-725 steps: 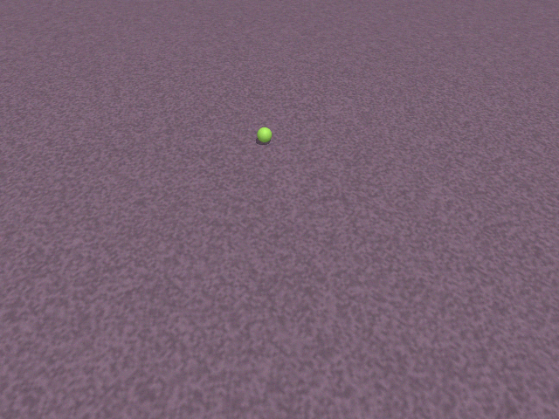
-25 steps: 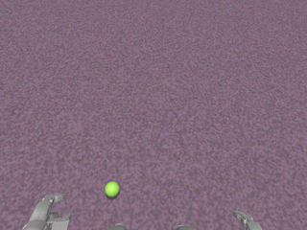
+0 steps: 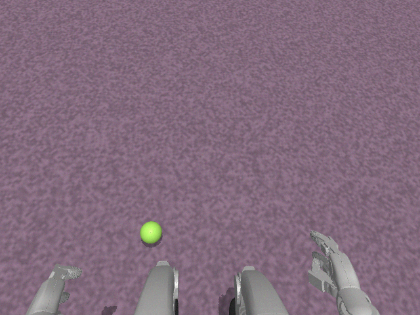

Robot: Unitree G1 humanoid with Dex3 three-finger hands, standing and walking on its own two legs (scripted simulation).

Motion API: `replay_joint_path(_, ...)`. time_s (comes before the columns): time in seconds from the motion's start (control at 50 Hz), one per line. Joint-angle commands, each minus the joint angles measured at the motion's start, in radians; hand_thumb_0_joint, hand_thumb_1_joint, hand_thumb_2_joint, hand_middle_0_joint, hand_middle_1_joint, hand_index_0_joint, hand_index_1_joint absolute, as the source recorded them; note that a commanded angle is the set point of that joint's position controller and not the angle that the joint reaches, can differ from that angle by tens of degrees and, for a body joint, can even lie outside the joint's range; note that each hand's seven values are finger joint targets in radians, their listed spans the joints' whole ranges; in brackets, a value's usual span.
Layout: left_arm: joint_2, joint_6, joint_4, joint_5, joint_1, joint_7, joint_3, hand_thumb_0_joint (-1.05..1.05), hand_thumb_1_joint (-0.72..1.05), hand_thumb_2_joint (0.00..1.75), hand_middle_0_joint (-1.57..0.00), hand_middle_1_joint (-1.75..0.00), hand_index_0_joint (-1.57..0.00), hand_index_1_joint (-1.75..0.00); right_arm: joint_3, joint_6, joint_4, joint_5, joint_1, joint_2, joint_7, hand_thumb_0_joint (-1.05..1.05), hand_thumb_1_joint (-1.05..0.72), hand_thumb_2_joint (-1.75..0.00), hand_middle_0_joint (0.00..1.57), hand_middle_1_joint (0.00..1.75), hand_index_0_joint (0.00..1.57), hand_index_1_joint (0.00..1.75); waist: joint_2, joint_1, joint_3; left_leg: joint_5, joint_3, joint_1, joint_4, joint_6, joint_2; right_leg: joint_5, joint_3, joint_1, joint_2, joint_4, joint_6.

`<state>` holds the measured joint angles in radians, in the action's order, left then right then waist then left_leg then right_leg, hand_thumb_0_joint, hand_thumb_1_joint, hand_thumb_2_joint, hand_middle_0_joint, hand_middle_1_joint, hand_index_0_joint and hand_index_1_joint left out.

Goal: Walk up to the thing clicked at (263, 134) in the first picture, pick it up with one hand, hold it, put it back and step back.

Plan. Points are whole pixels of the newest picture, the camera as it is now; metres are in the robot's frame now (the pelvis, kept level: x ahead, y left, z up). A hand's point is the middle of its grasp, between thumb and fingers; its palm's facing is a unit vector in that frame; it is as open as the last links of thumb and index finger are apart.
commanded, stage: rise first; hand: left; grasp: from above
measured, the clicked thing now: (151, 232) +0.38 +0.21 -0.62
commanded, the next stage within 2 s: none
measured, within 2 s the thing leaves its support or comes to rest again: neither
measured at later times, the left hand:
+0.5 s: hand (107, 262) +0.24 +0.28 -0.35, palm faces -0.42 -0.38 -0.82, open 14.0 cm
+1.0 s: hand (118, 250) +0.29 +0.28 -0.44, palm faces -0.46 -0.13 -0.88, open 14.3 cm
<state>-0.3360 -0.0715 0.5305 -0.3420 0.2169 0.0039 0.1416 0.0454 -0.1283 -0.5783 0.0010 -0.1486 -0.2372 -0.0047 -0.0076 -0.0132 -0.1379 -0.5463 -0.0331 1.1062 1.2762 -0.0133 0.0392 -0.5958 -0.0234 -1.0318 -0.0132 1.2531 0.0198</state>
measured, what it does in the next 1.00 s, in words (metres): lowers itself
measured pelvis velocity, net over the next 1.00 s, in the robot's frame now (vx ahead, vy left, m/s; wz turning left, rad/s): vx -0.09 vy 0.00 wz -0.10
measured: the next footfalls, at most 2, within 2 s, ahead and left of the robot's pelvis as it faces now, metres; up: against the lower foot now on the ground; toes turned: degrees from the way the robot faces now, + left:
none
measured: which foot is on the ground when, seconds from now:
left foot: down 0.00-1.00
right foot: down 0.00-1.00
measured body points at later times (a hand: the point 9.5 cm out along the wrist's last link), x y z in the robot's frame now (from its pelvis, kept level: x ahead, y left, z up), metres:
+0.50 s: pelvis -0.07 +0.00 -0.20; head +0.13 +0.02 +0.20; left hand +0.26 +0.30 -0.30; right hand +0.10 -0.27 -0.33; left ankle +0.03 +0.13 -0.62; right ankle +0.00 -0.13 -0.62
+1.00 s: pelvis -0.09 +0.00 -0.28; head +0.12 +0.04 +0.12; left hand +0.31 +0.28 -0.39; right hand +0.01 -0.28 -0.40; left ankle +0.03 +0.13 -0.62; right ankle +0.00 -0.13 -0.62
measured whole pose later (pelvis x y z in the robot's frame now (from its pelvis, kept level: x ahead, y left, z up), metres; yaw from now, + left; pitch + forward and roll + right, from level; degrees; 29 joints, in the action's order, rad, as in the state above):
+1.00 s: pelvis -0.09 +0.00 -0.28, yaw -6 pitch +32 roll -6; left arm -0.58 0.22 1.11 -1.10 -0.56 0.35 0.08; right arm 0.04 -0.07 -0.77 0.08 -0.10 -0.26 0.08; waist -0.02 -0.08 -0.12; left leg -0.61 -0.12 2.19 2.22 -0.02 0.03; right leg -0.68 -0.05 -2.08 0.02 2.20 0.03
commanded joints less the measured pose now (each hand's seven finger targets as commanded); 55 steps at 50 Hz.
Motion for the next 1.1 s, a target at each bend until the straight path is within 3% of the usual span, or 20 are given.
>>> replay_joint_path(0.0, -0.215, 0.041, -0.067, -0.074, -0.103, 0.027, 0.07, 0.0, -0.57, 0.99, -0.06, -1.06, -0.05, -1.07, 0.059, -0.053, 0.104, -0.003, 0.008, -0.167, -0.006, 0.0, -0.9, -0.9, 0.2, 0.3, 0.2, 0.3, 0.062, -0.02, -0.258, 0.271, 0.008, -0.125, -0.018, 0.032, -0.018, 0.252, -0.011, -0.08, 0.025, -0.017, -0.038)
replay_joint_path(0.12, -0.226, 0.178, -0.021, -0.221, -0.225, 0.063, 0.026, 0.0, -0.53, 0.98, -0.05, -1.07, -0.05, -1.07, 0.075, -0.07, 0.091, 0.004, 0.02, -0.187, 0.024, 0.0, -0.86, -0.89, 0.2, 0.3, 0.2, 0.3, 0.095, -0.019, -0.388, 0.211, -0.008, 0.027, 0.16, 0.024, -0.023, 0.199, -0.014, -0.3, 0.029, 0.188, -0.041)
replay_joint_path(0.18, -0.29, 0.225, 0.003, -0.287, -0.28, 0.114, 0.06, 0.0, -0.52, 0.99, -0.05, -1.06, -0.05, -1.06, 0.083, -0.07, 0.073, 0.004, 0.024, -0.206, 0.035, 0.0, -0.85, -0.89, 0.2, 0.3, 0.2, 0.3, 0.111, -0.008, -0.491, 0.242, -0.012, 0.071, 0.261, 0.025, -0.023, 0.224, -0.017, -0.388, 0.033, 0.286, -0.041)
replay_joint_path(0.28, -0.333, 0.229, 0.043, -0.38, -0.369, 0.201, 0.065, 0.0, -0.56, 1.02, -0.06, -1.04, -0.05, -1.05, 0.09, -0.05, 0.028, 0.006, 0.019, -0.216, 0.049, 0.0, -0.88, -0.9, 0.2, 0.3, 0.2, 0.3, 0.119, 0.009, -0.602, 0.304, -0.003, 0.133, 0.384, 0.024, -0.018, 0.27, -0.028, -0.469, 0.038, 0.382, -0.04)
replay_joint_path(0.34, -0.367, 0.212, 0.067, -0.425, -0.468, 0.235, 0.07, 0.0, -0.55, 1.01, -0.08, -1.04, -0.07, -1.04, 0.094, -0.038, 0.004, 0.011, 0.007, -0.218, 0.051, 0.0, -0.89, -0.9, 0.2, 0.3, 0.2, 0.3, 0.108, 0.014, -0.652, 0.244, 0.004, 0.208, 0.441, 0.026, -0.019, 0.229, -0.029, -0.498, 0.041, 0.42, -0.041)
replay_joint_path(0.36, -0.403, 0.207, 0.063, -0.437, -0.523, 0.245, 0.083, 0.0, -0.53, 1.01, -0.08, -1.03, -0.07, -1.04, 0.095, -0.033, 0.0, 0.012, 0.006, -0.219, 0.051, 0.0, -0.88, -0.9, 0.2, 0.3, 0.2, 0.3, 0.088, 0.021, -0.675, 0.211, 0.01, 0.24, 0.464, 0.032, -0.02, 0.212, -0.025, -0.494, 0.044, 0.419, -0.039)
replay_joint_path(0.44, -0.409, 0.194, 0.113, -0.469, -0.661, 0.25, 0.056, 0.0, -0.53, 1.02, -0.07, -1.02, -0.06, -1.03, 0.093, -0.018, -0.024, 0.02, -0.005, -0.216, 0.046, 0.0, -0.87, -0.9, 0.2, 0.3, 0.2, 0.3, 0.091, 0.011, -0.687, 0.077, 0.017, 0.318, 0.51, 0.031, -0.02, 0.099, -0.029, -0.558, 0.047, 0.453, -0.045)
replay_joint_path(0.52, -0.44, 0.207, 0.208, -0.51, -0.777, 0.238, 0.03, 0.0, -0.54, 1.03, -0.07, -1.02, -0.06, -1.03, 0.089, -0.004, -0.045, 0.026, -0.012, -0.217, 0.039, 0.0, -0.87, -0.9, 0.2, 0.3, 0.2, 0.3, 0.089, -0.01, -0.614, -0.069, 0.014, 0.426, 0.534, 0.033, -0.025, -0.047, -0.038, -0.63, 0.055, 0.477, -0.051)
replay_joint_path(0.54, -0.454, 0.212, 0.24, -0.521, -0.78, 0.236, 0.036, 0.0, -0.55, 1.03, -0.06, -1.03, -0.05, -1.04, 0.085, -0.001, -0.051, 0.029, -0.012, -0.218, 0.04, 0.0, -0.87, -0.9, 0.2, 0.3, 0.2, 0.3, 0.095, -0.004, -0.587, -0.101, 0.005, 0.451, 0.536, 0.034, -0.025, -0.079, -0.042, -0.653, 0.055, 0.493, -0.052)
replay_joint_path(0.58, -0.432, 0.225, 0.285, -0.541, -0.793, 0.234, 0.008, 0.0, -0.56, 1.04, -0.06, -1.03, -0.05, -1.04, 0.082, 0.004, -0.05, 0.028, -0.015, -0.217, 0.042, 0.0, -0.87, -0.9, 0.2, 0.3, 0.2, 0.3, 0.075, -0.02, -0.549, -0.158, -0.004, 0.5, 0.54, 0.037, -0.028, -0.137, -0.05, -0.69, 0.06, 0.5, -0.054)
replay_joint_path(0.6, -0.448, 0.234, 0.305, -0.558, -0.809, 0.237, 0.011, 0.0, -0.56, 1.05, -0.06, -1.03, -0.05, -1.04, 0.079, 0.008, -0.055, 0.028, -0.015, -0.219, 0.042, 0.0, -0.87, -0.9, 0.2, 0.3, 0.2, 0.3, 0.078, -0.022, -0.528, -0.184, -0.009, 0.521, 0.543, 0.037, -0.03, -0.154, -0.051, -0.703, 0.061, 0.513, -0.055)
replay_joint_path(0.68, -0.486, 0.265, 0.363, -0.614, -0.857, 0.269, 0.023, 0.0, -0.57, 1.05, -0.06, -1.01, -0.06, -1.02, 0.062, 0.022, -0.076, 0.032, -0.034, -0.226, 0.05, 0.0, -0.89, -0.9, 0.2, 0.3, 0.2, 0.3, 0.091, -0.022, -0.527, -0.133, -0.005, 0.555, 0.602, 0.039, -0.034, -0.105, -0.061, -0.75, 0.057, 0.566, -0.057)
replay_joint_path(0.72, -0.468, 0.283, 0.383, -0.643, -0.885, 0.291, 0.009, 0.0, -0.58, 1.06, -0.07, -0.99, -0.05, -1.0, 0.059, 0.028, -0.087, 0.034, -0.045, -0.225, 0.056, 0.0, -0.89, -0.9, 0.2, 0.3, 0.2, 0.3, 0.1, -0.025, -0.536, -0.113, -0.006, 0.56, 0.619, 0.037, -0.036, -0.086, -0.069, -0.784, 0.058, 0.591, -0.06)
replay_joint_path(0.76, -0.499, 0.296, 0.412, -0.674, -0.928, 0.319, 0.021, 0.0, -0.59, 1.07, -0.06, -0.98, -0.05, -0.99, 0.055, 0.032, -0.1, 0.043, -0.049, -0.23, 0.06, 0.0, -0.9, -0.9, 0.2, 0.3, 0.2, 0.3, 0.129, -0.034, -0.526, -0.111, -0.01, 0.562, 0.636, 0.034, -0.033, -0.08, -0.077, -0.816, 0.058, 0.618, -0.061)
replay_joint_path(0.8, -0.481, 0.303, 0.437, -0.705, -0.935, 0.337, 0.001, 0.0, -0.6, 1.07, -0.07, -0.96, -0.05, -0.98, 0.054, 0.038, -0.108, 0.048, -0.054, -0.229, 0.066, 0.0, -0.9, -0.9, 0.2, 0.3, 0.2, 0.3, 0.138, -0.034, -0.527, -0.102, -0.006, 0.56, 0.645, 0.032, -0.032, -0.07, -0.083, -0.83, 0.061, 0.628, -0.063)
replay_joint_path(0.82, -0.505, 0.305, 0.437, -0.718, -0.959, 0.351, 0.015, 0.0, -0.59, 1.06, -0.07, -0.96, -0.05, -0.98, 0.053, 0.039, -0.117, 0.054, -0.055, -0.231, 0.068, 0.0, -0.9, -0.9, 0.2, 0.3, 0.2, 0.3, 0.148, -0.032, -0.537, -0.092, 0.001, 0.558, 0.66, 0.032, -0.032, -0.063, -0.081, -0.836, 0.06, 0.631, -0.062)
replay_joint_path(0.94, -0.494, 0.294, 0.453, -0.762, -1.005, 0.405, 0.001, 0.0, -0.57, 1.04, -0.09, -0.94, -0.07, -0.95, 0.062, 0.041, -0.147, 0.078, -0.065, -0.239, 0.075, 0.0, -0.9, -0.9, 0.2, 0.3, 0.2, 0.3, 0.214, -0.043, -0.572, -0.075, -0.014, 0.511, 0.681, 0.022, -0.022, -0.034, -0.102, -0.9, 0.056, 0.697, -0.061)
replay_joint_path(1.08, -0.475, 0.275, 0.479, -0.784, -1.048, 0.432, -0.02, 0.0, -0.55, 1.01, -0.1, -0.94, -0.08, -0.95, 0.061, 0.04, -0.161, 0.096, -0.067, -0.227, 0.082, 0.0, -0.9, -0.9, 0.2, 0.3, 0.2, 0.3, 0.196, -0.061, -0.588, -0.033, -0.002, 0.547, 0.742, 0.029, -0.019, 0.013, -0.1, -0.897, 0.06, 0.719, -0.056)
